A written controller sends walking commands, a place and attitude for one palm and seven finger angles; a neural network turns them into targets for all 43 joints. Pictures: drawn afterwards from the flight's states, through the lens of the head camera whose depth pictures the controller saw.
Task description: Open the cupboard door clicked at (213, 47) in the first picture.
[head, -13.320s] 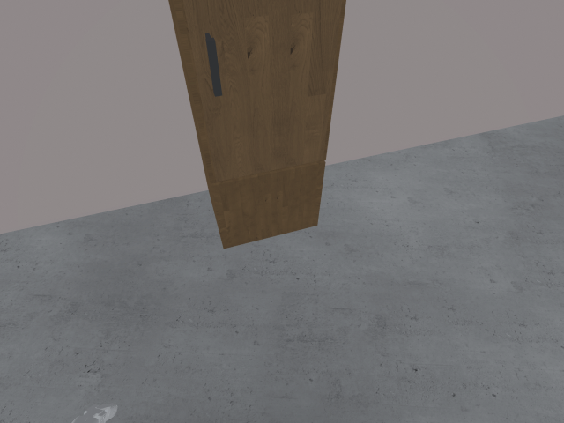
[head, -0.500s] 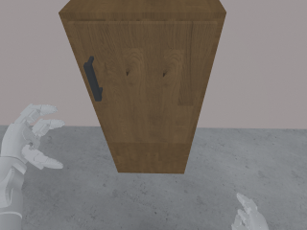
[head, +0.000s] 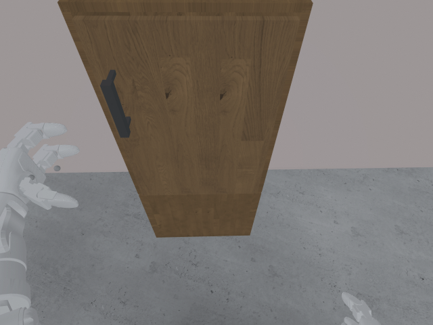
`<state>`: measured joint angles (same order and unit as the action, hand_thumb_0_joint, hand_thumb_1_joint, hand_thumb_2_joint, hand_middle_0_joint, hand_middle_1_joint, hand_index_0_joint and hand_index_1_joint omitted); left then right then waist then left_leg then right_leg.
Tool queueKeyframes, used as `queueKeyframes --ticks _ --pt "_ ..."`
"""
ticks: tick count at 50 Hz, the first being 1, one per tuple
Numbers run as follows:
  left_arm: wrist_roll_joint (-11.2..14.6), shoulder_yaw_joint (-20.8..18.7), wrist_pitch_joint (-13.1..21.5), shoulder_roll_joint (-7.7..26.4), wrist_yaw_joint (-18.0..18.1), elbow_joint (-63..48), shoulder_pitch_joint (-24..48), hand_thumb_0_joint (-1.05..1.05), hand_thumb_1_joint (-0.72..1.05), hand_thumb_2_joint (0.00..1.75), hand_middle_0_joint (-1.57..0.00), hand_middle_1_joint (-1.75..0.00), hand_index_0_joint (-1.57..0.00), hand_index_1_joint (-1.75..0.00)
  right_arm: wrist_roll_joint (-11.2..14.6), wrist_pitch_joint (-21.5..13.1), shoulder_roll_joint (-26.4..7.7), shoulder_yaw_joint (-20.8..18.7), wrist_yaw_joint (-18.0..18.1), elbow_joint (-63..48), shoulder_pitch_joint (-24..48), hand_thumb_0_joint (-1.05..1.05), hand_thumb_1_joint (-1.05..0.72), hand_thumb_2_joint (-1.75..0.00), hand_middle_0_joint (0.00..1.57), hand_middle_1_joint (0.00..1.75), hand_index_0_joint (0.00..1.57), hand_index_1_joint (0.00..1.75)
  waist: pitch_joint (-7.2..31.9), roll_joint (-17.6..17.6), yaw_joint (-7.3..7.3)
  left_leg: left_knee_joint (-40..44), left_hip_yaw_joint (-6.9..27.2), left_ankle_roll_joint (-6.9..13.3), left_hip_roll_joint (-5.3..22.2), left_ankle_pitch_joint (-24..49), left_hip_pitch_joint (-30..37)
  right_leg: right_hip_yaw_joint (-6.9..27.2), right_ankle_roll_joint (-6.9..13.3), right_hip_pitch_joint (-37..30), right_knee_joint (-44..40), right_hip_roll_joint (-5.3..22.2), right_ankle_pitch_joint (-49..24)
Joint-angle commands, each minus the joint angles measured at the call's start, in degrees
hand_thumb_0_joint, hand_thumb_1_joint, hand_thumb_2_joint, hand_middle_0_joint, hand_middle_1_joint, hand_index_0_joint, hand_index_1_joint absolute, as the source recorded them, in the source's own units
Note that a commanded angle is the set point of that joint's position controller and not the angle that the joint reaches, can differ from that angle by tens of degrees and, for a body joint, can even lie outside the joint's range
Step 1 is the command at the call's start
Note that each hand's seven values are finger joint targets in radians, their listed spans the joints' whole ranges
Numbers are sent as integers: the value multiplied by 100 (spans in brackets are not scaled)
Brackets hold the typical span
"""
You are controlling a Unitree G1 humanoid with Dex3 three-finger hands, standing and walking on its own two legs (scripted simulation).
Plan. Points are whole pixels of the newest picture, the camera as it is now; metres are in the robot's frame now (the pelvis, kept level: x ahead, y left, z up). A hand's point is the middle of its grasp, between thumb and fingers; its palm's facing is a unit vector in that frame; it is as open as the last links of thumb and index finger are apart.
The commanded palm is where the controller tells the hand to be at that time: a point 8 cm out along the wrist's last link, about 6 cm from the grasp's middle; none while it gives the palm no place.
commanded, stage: move the hooked fingers beside the handle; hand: left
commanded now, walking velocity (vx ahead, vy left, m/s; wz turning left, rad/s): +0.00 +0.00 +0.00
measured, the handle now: (118, 105) +0.54 +0.24 +0.10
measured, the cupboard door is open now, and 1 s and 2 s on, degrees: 0 0 0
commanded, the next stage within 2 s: slide the fingers in behind the handle in 1.92 s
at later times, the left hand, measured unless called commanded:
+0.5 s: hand (71, 145) +0.40 +0.29 +0.11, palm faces +0.05 -1.00 +0.02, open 14.0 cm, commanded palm +0.38 +0.34 +0.10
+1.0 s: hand (83, 121) +0.46 +0.29 +0.12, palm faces +0.08 -1.00 -0.01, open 14.0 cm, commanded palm +0.44 +0.34 +0.10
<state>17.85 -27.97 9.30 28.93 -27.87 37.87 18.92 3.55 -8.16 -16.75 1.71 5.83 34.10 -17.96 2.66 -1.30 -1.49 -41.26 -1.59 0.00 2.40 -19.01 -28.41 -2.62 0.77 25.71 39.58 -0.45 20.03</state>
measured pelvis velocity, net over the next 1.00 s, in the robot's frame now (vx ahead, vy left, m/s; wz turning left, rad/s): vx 0.00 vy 0.01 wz -0.02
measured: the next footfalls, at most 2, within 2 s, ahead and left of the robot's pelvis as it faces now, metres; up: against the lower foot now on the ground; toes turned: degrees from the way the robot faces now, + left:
none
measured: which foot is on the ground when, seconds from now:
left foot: down 0.00-1.00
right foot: down 0.00-1.00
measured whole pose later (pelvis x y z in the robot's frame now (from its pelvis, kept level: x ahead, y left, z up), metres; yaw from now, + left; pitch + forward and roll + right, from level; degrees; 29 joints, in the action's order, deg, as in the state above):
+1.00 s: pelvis +0.00 +0.01 -0.01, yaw -1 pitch +14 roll -2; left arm 8.9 -29.8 17.5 39.3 -25.0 66.5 47.0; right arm 1.9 0.3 -17.2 1.8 4.3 36.2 -23.1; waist 3.2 -0.5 -7.3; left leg -47.4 -1.3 0.4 3.4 -20.6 -40.8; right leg -2.6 0.4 37.4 44.0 -1.3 20.5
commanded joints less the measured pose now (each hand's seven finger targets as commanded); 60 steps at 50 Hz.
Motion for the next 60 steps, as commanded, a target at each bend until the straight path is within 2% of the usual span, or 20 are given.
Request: queueKeyframes --ticks 1,6,10,11,12,18,19,25,26,31,33,34,38,42,45,49,54,56,58,60 --pt "134 -473 423 1819 -43 -897 1762 0 -50 30 -30 -120 -30 -120 5 -196 -847 -318 40 -752 43 0 -90 -90 20 30 20 30 1502 10 76 428 108 194 -253 1219 711 187 -23 -463 -474 -83 -1645" --pt "20 -250 632 1815 -62 -1020 2637 0 -50 30 -30 -120 -30 -120 -12 -139 -849 -321 49 -666 -68 0 -90 -90 20 30 20 30 1683 -630 -59 382 182 178 -243 1261 1009 133 44 -138 -413 -127 -1457" --pt "-63 -202 716 1880 -21 -775 3058 0 -50 30 -30 -120 -30 -120 -36 -101 -892 -332 85 -552 -201 0 -90 -90 20 30 20 30 1785 -563 -120 369 315 157 -192 1256 1131 47 75 104 -371 -161 -1269" --pt "-83 3 702 1671 -24 -688 3120 0 -50 30 -30 -120 -30 -120 -43 -94 -875 -314 74 -558 -198 0 -90 -90 20 30 20 30 1820 -652 -139 381 339 139 -199 1231 1165 20 77 158 -349 -154 -1214" --pt "-103 -75 688 1755 1 -547 3138 0 -50 30 -30 -120 -30 -120 -49 -80 -895 -323 73 -516 -237 0 -90 -90 20 30 20 30 1826 -509 -135 389 395 130 -170 1221 1185 -17 84 217 -344 -161 -1157" --pt "-251 9 606 1726 169 -270 3229 0 -50 30 -30 -120 -30 -120 -76 14 -900 -321 -14 -546 -310 0 -90 -90 20 30 20 30 1926 -702 -59 387 478 56 -129 1523 1240 -84 109 338 -239 -147 -1216" --pt "-232 -70 626 1768 225 -295 3155 0 -50 30 -30 -120 -30 -120 -86 34 -902 -324 -29 -586 -340 0 -90 -90 20 30 20 30 1988 -538 -19 352 474 69 -139 1689 1214 -84 120 221 -219 -168 -1333" --pt "-399 -112 673 1982 402 394 3855 0 -50 30 -30 -120 -30 -120 -92 210 -951 -306 -49 -493 -485 0 -90 -90 20 30 20 30 1665 -242 -223 321 419 108 -108 1280 786 -49 62 444 -211 -164 -1153" --pt "-456 76 719 1861 404 422 4139 0 -50 30 -30 -120 -30 -120 -89 225 -936 -301 -49 -484 -479 0 -90 -90 20 30 20 30 1632 -454 -295 314 416 103 -113 1120 820 -34 55 591 -215 -153 -988" --pt "-572 125 1078 1912 462 315 4603 0 -50 30 -30 -120 -30 -120 -143 268 -953 -335 -72 -362 -637 0 -90 -90 20 30 20 30 2314 -896 -338 161 538 38 -65 1530 1417 -24 85 776 -119 -178 -1054" --pt "-557 147 1100 1860 439 639 4677 0 -50 30 -30 -120 -30 -120 -150 313 -960 -334 -75 -277 -699 0 -90 -90 20 30 20 30 2253 -626 -391 136 544 60 -62 1516 1300 -35 72 766 -120 -187 -1089" --pt "-509 52 1094 1953 427 781 4649 0 -50 30 -30 -120 -30 -120 -148 347 -979 -334 -61 -256 -762 0 -90 -90 20 30 20 30 2228 -392 -366 111 521 90 -71 1513 1120 -36 81 640 -115 -197 -1146" --pt "-675 -85 905 2377 369 1480 4811 0 -50 30 -30 -120 -30 -120 -141 462 -1025 -308 -57 -217 -839 0 -90 -90 20 30 20 30 1968 -398 -395 87 376 162 -129 1199 510 41 28 533 -115 -147 -1209" --pt "-823 -419 1026 2975 387 1565 4908 0 -50 30 -30 -120 -30 -120 -156 587 -1039 -310 -58 -286 -944 0 -90 -90 20 30 20 30 2225 -310 -361 -45 274 210 -155 1317 228 154 -12 238 -53 -160 -1491" --pt "-805 -291 1256 2830 336 1366 5169 0 -50 30 -30 -120 -30 -120 -170 647 -1006 -333 -74 -282 -1002 0 -90 -90 20 30 20 30 2500 -713 -435 -138 261 190 -140 1558 508 159 -5 351 14 -201 -1653" --pt "-719 -426 1244 3031 180 1758 5192 0 -50 30 -30 -120 -30 -120 -167 751 -1068 -346 -51 -198 -1134 0 -90 -90 20 30 20 30 2446 -415 -516 -195 260 239 -128 1431 304 191 -17 293 -24 -230 -1631" --pt "-827 -203 962 3027 22 2080 5402 0 -50 30 -30 -120 -30 -120 -149 854 -1075 -329 -18 -162 -1227 0 -90 -90 20 30 20 30 2195 -572 -642 -239 223 275 -144 1339 113 214 -49 519 -76 -198 -1636" --pt "-898 -293 932 3266 64 2176 5548 0 -50 30 -30 -120 -30 -120 -155 881 -1115 -320 -11 -158 -1267 0 -90 -90 20 30 20 30 2149 -591 -690 -259 241 269 -124 1226 41 222 -77 658 -89 -196 -1478" --pt "-890 -431 1003 3398 101 2099 5501 0 -50 30 -30 -120 -30 -120 -175 907 -1108 -325 -20 -195 -1307 0 -90 -90 20 30 20 30 2357 -595 -611 -292 253 263 -124 1291 47 231 -61 544 -43 -205 -1493" --pt "-830 -350 1108 3200 101 1997 5435 0 -50 30 -30 -120 -30 -120 -184 928 -1087 -331 -43 -230 -1322 0 -90 -90 20 30 20 30 2633 -627 -628 -336 249 254 -115 1541 283 204 -56 551 25 -235 -1673"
